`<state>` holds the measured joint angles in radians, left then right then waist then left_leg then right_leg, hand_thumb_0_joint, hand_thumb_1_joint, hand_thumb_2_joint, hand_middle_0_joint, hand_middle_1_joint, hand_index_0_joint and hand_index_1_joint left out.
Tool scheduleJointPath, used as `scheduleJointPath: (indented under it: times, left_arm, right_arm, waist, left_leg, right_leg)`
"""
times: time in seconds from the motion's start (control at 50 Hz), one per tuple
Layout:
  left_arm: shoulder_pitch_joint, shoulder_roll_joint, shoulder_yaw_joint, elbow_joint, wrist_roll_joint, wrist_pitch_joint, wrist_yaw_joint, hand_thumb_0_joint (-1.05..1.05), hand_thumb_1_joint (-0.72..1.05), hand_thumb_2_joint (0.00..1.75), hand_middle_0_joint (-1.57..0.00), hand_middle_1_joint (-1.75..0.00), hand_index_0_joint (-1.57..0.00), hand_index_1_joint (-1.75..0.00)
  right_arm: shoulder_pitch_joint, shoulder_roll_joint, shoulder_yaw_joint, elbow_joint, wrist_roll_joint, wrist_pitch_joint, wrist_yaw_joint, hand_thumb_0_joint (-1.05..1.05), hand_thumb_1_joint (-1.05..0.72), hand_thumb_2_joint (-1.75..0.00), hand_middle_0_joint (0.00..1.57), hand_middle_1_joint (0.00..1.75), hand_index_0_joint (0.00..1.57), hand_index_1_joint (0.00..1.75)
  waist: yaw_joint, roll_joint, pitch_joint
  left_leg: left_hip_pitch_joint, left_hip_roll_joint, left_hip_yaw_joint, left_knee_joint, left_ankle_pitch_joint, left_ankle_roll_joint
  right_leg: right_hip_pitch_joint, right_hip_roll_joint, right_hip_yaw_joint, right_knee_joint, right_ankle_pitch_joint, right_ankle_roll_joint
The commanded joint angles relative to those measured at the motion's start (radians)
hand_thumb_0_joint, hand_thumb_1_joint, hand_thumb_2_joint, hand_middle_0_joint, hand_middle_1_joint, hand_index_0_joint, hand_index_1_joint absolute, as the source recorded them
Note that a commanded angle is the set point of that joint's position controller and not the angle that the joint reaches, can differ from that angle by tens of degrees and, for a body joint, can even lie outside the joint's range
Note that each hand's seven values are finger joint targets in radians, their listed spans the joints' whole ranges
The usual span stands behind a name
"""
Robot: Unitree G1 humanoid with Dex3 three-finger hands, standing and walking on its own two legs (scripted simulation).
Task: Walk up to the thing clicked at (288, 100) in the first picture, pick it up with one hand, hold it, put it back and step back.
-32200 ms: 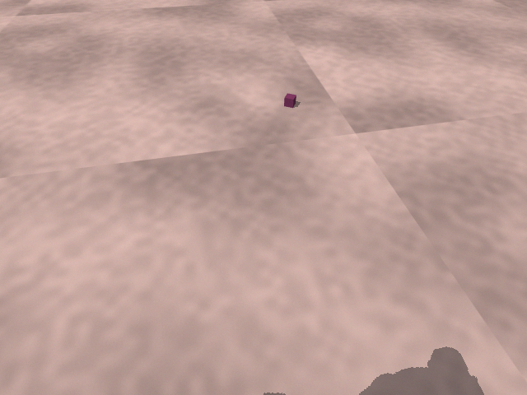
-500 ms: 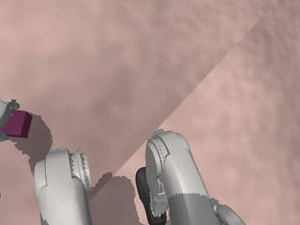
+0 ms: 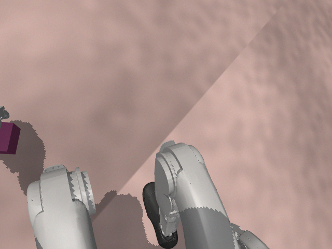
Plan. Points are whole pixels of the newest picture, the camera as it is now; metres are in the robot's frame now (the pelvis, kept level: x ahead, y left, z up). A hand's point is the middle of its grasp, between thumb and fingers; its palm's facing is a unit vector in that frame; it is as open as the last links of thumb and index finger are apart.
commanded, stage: open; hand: left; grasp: from above
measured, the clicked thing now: out of the picture +0.41 +0.31 -0.26
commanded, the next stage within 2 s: withdraw in 0.46 s
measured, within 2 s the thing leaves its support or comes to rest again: neither
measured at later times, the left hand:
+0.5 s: hand out of the picture +0.39 +0.33 -0.22, palm faces -0.49 -0.14 -0.86, open 12.6 cm
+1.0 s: hand out of the picture +0.41 +0.36 -0.10, palm faces -0.29 -0.04 -0.96, open 13.1 cm
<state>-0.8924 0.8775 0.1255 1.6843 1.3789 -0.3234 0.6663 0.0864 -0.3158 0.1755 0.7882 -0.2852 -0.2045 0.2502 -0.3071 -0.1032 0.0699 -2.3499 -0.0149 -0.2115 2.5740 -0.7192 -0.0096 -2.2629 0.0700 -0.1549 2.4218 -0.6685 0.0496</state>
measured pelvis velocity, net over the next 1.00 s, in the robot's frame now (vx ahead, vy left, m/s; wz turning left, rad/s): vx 0.01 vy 0.00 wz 0.06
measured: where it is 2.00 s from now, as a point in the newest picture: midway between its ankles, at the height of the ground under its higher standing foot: (125, 244)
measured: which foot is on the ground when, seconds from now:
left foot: down 0.00-1.00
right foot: down 0.00-1.00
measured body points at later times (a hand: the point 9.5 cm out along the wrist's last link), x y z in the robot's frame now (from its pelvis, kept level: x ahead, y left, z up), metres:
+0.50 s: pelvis +0.00 +0.00 +0.00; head +0.24 +0.11 +0.36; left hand +0.41 +0.33 -0.17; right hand +0.08 -0.27 -0.08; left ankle +0.06 +0.12 -0.26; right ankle +0.11 -0.12 -0.26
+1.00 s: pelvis +0.01 +0.00 +0.04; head +0.22 +0.08 +0.43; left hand +0.42 +0.36 -0.04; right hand +0.12 -0.26 -0.07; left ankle +0.06 +0.12 -0.26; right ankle +0.11 -0.12 -0.26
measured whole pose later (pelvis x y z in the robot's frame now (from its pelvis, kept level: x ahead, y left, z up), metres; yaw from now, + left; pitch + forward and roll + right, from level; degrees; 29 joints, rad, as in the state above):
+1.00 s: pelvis +0.01 +0.00 +0.04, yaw +4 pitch +35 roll -8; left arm -0.77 0.67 0.09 1.25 1.15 -0.05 0.50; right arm 0.09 -0.28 0.01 0.78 -0.13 -0.11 0.27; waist -0.17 0.03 -0.12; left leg -2.29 -0.01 -0.12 2.40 -0.72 0.00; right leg -2.23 0.05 -0.08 2.31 -0.70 0.04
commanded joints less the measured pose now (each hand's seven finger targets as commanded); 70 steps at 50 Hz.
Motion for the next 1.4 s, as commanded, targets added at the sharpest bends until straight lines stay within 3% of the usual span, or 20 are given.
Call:
scheduleJointPath:
  times: [0.0,0.08,0.14,0.16,0.22,0.3,0.38,0.48,0.58,0.68,0.74,0.78,0.88,1.0,1.1,1.16,1.24,1.32,1.36,1.38]
  left_arm:
    - [-0.202,0.221,0.031,-0.118,-0.021,0.015,0.051,0.00,-0.11,0.68,-0.44,-0.61,-0.44,-0.61]
    - [-0.228,0.197,0.012,-0.109,-0.028,0.029,0.046,0.00,-0.16,0.70,-0.38,-0.66,-0.38,-0.66]
    - [-0.231,0.261,0.063,-0.135,-0.032,0.033,0.042,0.00,-0.19,0.73,-0.35,-0.71,-0.35,-0.71]
    - [-0.225,0.211,0.030,-0.116,-0.032,0.036,0.035,0.00,-0.21,0.76,-0.35,-0.71,-0.35,-0.71]
    - [-0.198,0.269,0.088,-0.088,-0.041,0.033,0.021,0.00,-0.23,0.77,-0.33,-0.73,-0.33,-0.74]
    - [-0.208,0.205,0.036,-0.105,-0.061,0.018,-0.013,0.00,-0.28,0.80,-0.28,-0.79,-0.28,-0.79]
    - [-0.202,0.262,0.071,-0.128,-0.055,-0.006,-0.038,0.00,-0.29,0.86,-0.28,-0.80,-0.27,-0.81]
    - [-0.236,0.245,0.044,-0.139,-0.036,-0.048,-0.034,0.00,-0.31,0.85,-0.25,-0.80,-0.24,-0.81]
    - [-0.191,0.225,0.026,-0.121,-0.014,-0.053,0.008,0.00,-0.31,0.82,-0.23,-0.86,-0.24,-0.84]
    - [-0.197,0.244,0.084,-0.213,-0.012,0.010,0.092,0.00,-0.32,0.82,-0.21,-0.86,-0.23,-0.84]
    - [-0.182,0.265,0.172,-0.400,-0.064,0.078,0.127,0.00,-0.32,0.82,-0.22,-0.84,-0.23,-0.82]
    - [-0.152,0.230,0.169,-0.490,-0.120,0.136,0.117,0.00,-0.33,0.83,-0.21,-0.84,-0.22,-0.82]
    - [-0.145,0.082,0.039,-0.581,-0.220,0.265,-0.042,0.00,-0.34,0.84,-0.23,-0.82,-0.23,-0.81]
    - [-0.111,-0.101,-0.139,-0.593,-0.318,0.293,-0.351,0.00,-0.34,0.85,-0.26,-0.81,-0.25,-0.82]
    - [-0.011,-0.044,-0.126,-0.602,-0.342,0.215,-0.526,0.00,-0.33,0.86,-0.26,-0.82,-0.25,-0.83]
    - [-0.021,-0.004,-0.075,-0.629,-0.329,0.144,-0.533,0.00,-0.31,0.84,-0.28,-0.80,-0.27,-0.81]
    - [-0.100,0.080,-0.011,-0.652,-0.241,0.012,-0.456,0.00,-0.29,0.82,-0.31,-0.76,-0.29,-0.77]
    - [-0.181,0.059,-0.030,-0.542,-0.133,-0.049,-0.324,0.00,-0.31,0.83,-0.26,-0.79,-0.26,-0.79]
    - [-0.247,0.002,-0.076,-0.469,-0.107,-0.060,-0.268,0.00,-0.33,0.84,-0.23,-0.83,-0.24,-0.82]
    - [-0.288,0.026,-0.066,-0.464,-0.096,-0.063,-0.242,0.00,-0.32,0.84,-0.24,-0.83,-0.24,-0.82]
  right_arm:
    - [0.140,-0.300,-0.089,-0.001,0.007,-0.007,-0.003,0.00,-0.89,-0.90,0.20,0.30,0.20,0.30]
    - [0.152,-0.296,-0.088,-0.002,0.010,-0.012,0.009,0.00,-0.89,-0.90,0.20,0.30,0.20,0.30]
    - [0.170,-0.314,-0.097,-0.014,0.007,-0.013,0.012,0.00,-0.89,-0.90,0.20,0.30,0.20,0.30]
    - [0.147,-0.309,-0.092,-0.027,0.013,-0.015,0.012,0.00,-0.89,-0.90,0.20,0.30,0.20,0.30]
    - [0.178,-0.317,-0.099,-0.016,0.006,-0.008,0.012,0.00,-0.89,-0.90,0.20,0.30,0.20,0.30]
    - [0.154,-0.301,-0.097,-0.039,0.012,0.001,0.004,0.00,-0.89,-0.90,0.20,0.30,0.20,0.30]
    - [0.184,-0.296,-0.090,-0.031,0.017,0.019,-0.003,0.00,-0.89,-0.90,0.20,0.30,0.20,0.30]
    - [0.163,-0.304,-0.088,-0.041,0.014,0.030,-0.015,0.00,-0.89,-0.90,0.20,0.30,0.20,0.30]
    - [0.145,-0.285,-0.084,-0.021,0.007,0.027,-0.019,0.00,-0.90,-0.90,0.20,0.30,0.20,0.30]
    - [0.138,-0.287,-0.106,-0.016,0.009,0.009,0.001,0.00,-0.89,-0.90,0.20,0.30,0.20,0.30]
    - [0.131,-0.289,-0.151,-0.038,0.042,0.011,0.019,0.00,-0.90,-0.90,0.20,0.30,0.20,0.30]
    - [0.123,-0.277,-0.181,-0.050,0.076,0.022,0.031,0.00,-0.90,-0.90,0.20,0.30,0.20,0.30]
    - [0.177,-0.244,-0.244,-0.025,0.157,0.068,0.026,0.00,-0.90,-0.90,0.20,0.30,0.20,0.30]
    - [0.248,-0.213,-0.276,-0.048,0.206,0.128,-0.026,0.00,-0.91,-0.91,0.20,0.30,0.20,0.30]
    - [0.220,-0.212,-0.253,-0.113,0.220,0.160,-0.091,0.00,-0.90,-0.90,0.20,0.30,0.20,0.30]
    - [0.197,-0.197,-0.225,-0.132,0.221,0.172,-0.121,0.00,-0.91,-0.90,0.20,0.30,0.20,0.30]
    - [0.173,-0.173,-0.204,-0.120,0.208,0.182,-0.139,0.00,-0.91,-0.90,0.20,0.30,0.20,0.30]
    - [0.149,-0.179,-0.196,-0.100,0.179,0.191,-0.135,0.00,-0.90,-0.90,0.20,0.30,0.20,0.30]
    - [0.157,-0.186,-0.191,-0.086,0.163,0.183,-0.136,0.00,-0.90,-0.90,0.20,0.30,0.20,0.30]
    - [0.157,-0.199,-0.191,-0.078,0.156,0.179,-0.138,0.00,-0.90,-0.90,0.20,0.30,0.20,0.30]
  waist:
    - [0.015,0.475,-0.630]
    - [-0.009,0.461,-0.617]
    - [-0.012,0.461,-0.641]
    - [-0.008,0.450,-0.624]
    - [-0.010,0.434,-0.618]
    - [-0.009,0.434,-0.614]
    - [-0.007,0.414,-0.628]
    - [-0.025,0.381,-0.591]
    - [0.007,0.418,-0.620]
    - [0.039,0.510,-0.668]
    - [0.099,0.631,-0.830]
    - [0.137,0.679,-0.884]
    - [0.149,0.591,-0.925]
    - [0.077,0.239,-0.768]
    - [0.132,0.085,-0.649]
    - [0.165,0.091,-0.662]
    - [0.176,0.193,-0.717]
    - [0.139,0.293,-0.701]
    - [0.093,0.305,-0.657]
    - [0.092,0.338,-0.674]
  left_leg:
    - [0.505,0.014,0.093,-0.303,0.186,0.019]
    - [0.491,0.017,0.097,-0.290,0.200,0.022]
    - [0.511,0.020,0.093,-0.280,0.244,0.023]
    - [0.498,0.016,0.092,-0.285,0.241,0.020]
    - [0.475,0.017,0.099,-0.271,0.231,0.026]
    - [0.461,0.015,0.096,-0.287,0.184,0.026]
    - [0.458,0.014,0.094,-0.281,0.187,0.029]
    - [0.442,0.014,0.100,-0.250,0.179,0.030]
    - [0.462,0.017,0.101,-0.281,0.152,0.024]
    - [0.536,0.017,0.105,-0.308,0.195,0.012]
    - [0.657,0.023,0.111,-0.359,0.262,-0.004]
    - [0.689,0.023,0.121,-0.400,0.282,-0.012]
    - [0.640,0.018,0.165,-0.449,0.248,0.018]
    - [0.546,0.005,0.142,-0.518,0.183,0.056]
    - [0.443,-0.018,0.175,-0.537,0.152,0.061]
    - [0.440,-0.026,0.196,-0.519,0.169,0.060]
    - [0.482,-0.022,0.205,-0.505,0.164,0.052]
    - [0.536,-0.017,0.188,-0.499,0.140,0.041]
    - [0.547,-0.014,0.174,-0.500,0.087,0.035]
    - [0.569,-0.015,0.167,-0.508,0.067,0.031]
  right_leg:
    - [0.282,0.028,-0.100,-0.199,0.199,-0.074]
    - [0.289,0.027,-0.096,-0.197,0.226,-0.070]
    - [0.316,0.025,-0.100,-0.194,0.269,-0.068]
    - [0.300,0.022,-0.101,-0.192,0.259,-0.071]
    - [0.328,0.023,-0.096,-0.206,0.254,-0.070]
    - [0.320,0.026,-0.096,-0.219,0.207,-0.074]
    - [0.339,0.026,-0.090,-0.221,0.205,-0.074]
    - [0.323,0.028,-0.086,-0.226,0.197,-0.076]
    - [0.323,0.038,-0.080,-0.222,0.170,-0.078]
    - [0.263,0.028,-0.094,-0.189,0.209,-0.078]
    - [0.298,0.021,-0.081,-0.192,0.270,-0.086]
    - [0.292,0.009,-0.065,-0.195,0.291,-0.095]
    - [0.330,0.010,-0.002,-0.313,0.275,-0.096]
    - [0.462,0.007,0.027,-0.461,0.217,-0.084]
    - [0.565,-0.007,0.056,-0.543,0.147,-0.091]
    - [0.571,-0.017,0.077,-0.544,0.147,-0.094]
    - [0.510,-0.012,0.086,-0.499,0.140,-0.089]
    - [0.382,-0.004,0.059,-0.441,0.104,-0.096]
    - [0.310,-0.005,0.037,-0.431,0.055,-0.098]
    - [0.280,-0.010,0.026,-0.421,0.034,-0.097]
